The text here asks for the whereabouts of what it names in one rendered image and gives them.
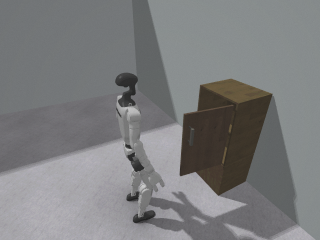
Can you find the robot left upper arm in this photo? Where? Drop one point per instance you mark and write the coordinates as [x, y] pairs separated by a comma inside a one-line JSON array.
[[118, 97]]

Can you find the left robot foot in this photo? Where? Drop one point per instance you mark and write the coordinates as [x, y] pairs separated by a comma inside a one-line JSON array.
[[130, 197]]

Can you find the robot right upper arm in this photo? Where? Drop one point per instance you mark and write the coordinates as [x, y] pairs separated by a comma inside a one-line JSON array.
[[133, 118]]

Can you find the cupboard door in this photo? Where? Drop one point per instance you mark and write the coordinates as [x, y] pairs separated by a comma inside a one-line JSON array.
[[211, 128]]

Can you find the robot right hand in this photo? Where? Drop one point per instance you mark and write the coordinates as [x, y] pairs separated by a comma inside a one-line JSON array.
[[154, 179]]

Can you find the handle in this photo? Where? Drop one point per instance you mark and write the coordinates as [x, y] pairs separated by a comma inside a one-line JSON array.
[[191, 140]]

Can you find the right robot shin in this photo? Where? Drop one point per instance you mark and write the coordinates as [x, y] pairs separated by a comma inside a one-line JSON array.
[[144, 200]]

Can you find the right robot forearm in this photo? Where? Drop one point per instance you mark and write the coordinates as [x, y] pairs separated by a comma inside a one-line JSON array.
[[143, 159]]

